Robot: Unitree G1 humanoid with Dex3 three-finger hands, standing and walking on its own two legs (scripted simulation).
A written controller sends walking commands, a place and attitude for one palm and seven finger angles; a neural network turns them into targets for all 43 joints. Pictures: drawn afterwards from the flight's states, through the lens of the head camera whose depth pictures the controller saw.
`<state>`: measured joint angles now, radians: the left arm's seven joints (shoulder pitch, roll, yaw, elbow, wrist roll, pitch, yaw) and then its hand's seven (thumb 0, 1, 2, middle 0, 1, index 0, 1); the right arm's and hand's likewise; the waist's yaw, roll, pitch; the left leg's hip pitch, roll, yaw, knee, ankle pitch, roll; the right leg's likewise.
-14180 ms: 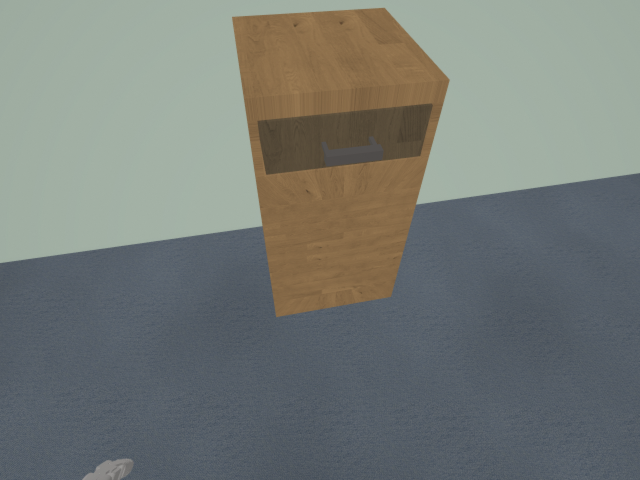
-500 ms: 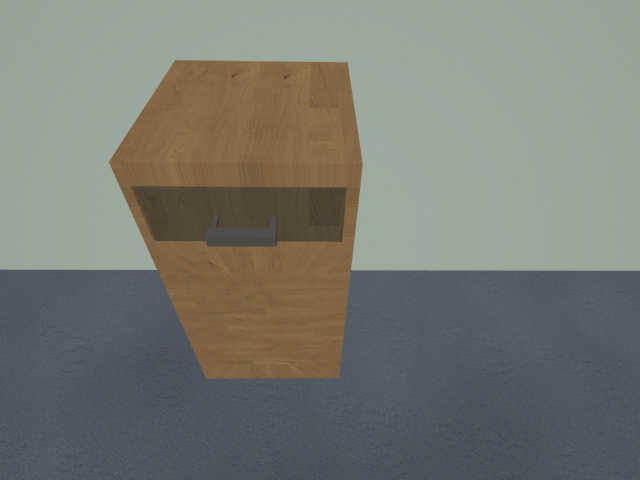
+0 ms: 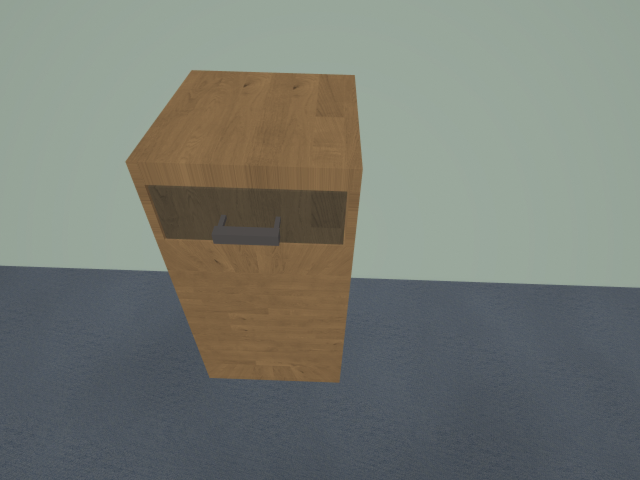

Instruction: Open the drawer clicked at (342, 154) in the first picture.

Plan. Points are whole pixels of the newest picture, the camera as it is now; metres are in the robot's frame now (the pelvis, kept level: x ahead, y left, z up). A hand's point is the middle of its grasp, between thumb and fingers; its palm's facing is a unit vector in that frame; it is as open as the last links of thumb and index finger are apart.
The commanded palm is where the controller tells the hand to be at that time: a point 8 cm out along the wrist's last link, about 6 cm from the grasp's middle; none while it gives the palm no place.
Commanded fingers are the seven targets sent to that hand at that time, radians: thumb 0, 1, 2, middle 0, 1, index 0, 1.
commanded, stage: come to a stop and stand still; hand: left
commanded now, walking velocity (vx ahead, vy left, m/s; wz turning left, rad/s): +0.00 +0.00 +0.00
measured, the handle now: (248, 228) +0.59 +0.18 -0.05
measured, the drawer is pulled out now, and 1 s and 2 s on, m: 0.00 0.00 0.00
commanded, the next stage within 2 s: look again from close up in 1.96 s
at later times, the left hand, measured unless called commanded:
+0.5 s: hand out of the picture +0.00 +0.14 -0.18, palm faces +0.04 -0.99 -0.15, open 7.4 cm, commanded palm none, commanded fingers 0.00 0.90 0.90 -0.20 -0.30 -0.20 -0.30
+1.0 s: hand out of the picture +0.06 +0.13 -0.17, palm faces +0.03 -0.99 -0.16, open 7.4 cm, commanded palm none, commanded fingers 0.00 0.90 0.90 -0.20 -0.30 -0.20 -0.30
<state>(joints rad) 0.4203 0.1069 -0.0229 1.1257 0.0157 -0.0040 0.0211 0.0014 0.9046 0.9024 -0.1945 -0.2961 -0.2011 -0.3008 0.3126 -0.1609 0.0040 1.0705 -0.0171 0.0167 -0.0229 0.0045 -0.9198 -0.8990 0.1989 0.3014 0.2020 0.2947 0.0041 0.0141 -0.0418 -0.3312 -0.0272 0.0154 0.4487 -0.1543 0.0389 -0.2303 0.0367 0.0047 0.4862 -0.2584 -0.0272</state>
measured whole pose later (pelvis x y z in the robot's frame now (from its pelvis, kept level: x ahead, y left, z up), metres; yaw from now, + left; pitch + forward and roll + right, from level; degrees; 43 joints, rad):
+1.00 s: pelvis +0.09 -0.02 +0.00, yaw -1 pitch +1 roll +1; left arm 0.35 0.10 -0.02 1.12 0.01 -0.03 0.04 0.00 0.90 0.90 -0.19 -0.30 -0.20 -0.30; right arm 0.30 -0.15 0.03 1.12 -0.01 -0.02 -0.05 0.01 -0.93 -0.90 0.20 0.30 0.20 0.29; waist 0.01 0.00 -0.02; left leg -0.22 -0.02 0.02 0.42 -0.21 0.01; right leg -0.10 0.05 0.02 0.41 -0.32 -0.05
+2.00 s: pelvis +0.11 -0.05 +0.00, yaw -1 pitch +0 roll +1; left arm 0.40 0.10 -0.01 1.13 0.00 -0.02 0.04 0.00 0.90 0.90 -0.20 -0.30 -0.20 -0.30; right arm 0.31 -0.13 0.03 1.14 -0.01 0.00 -0.06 0.00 -0.91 -0.90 0.20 0.30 0.20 0.29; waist 0.01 -0.01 0.00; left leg -0.18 0.03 0.00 0.43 -0.25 -0.03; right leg -0.03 0.09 0.01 0.37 -0.33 -0.10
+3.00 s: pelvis +0.08 -0.04 +0.00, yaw -2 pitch +1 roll +0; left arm 0.34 0.13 0.01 1.03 0.02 -0.02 0.07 0.00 0.90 0.90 -0.20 -0.30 -0.20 -0.30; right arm 0.24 -0.18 -0.02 1.02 -0.01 0.04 -0.04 0.00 -0.92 -0.90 0.20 0.30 0.20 0.29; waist 0.01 0.02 0.05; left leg -0.33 0.01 0.01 0.70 -0.32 0.00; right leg -0.15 0.09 0.03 0.49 -0.34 -0.07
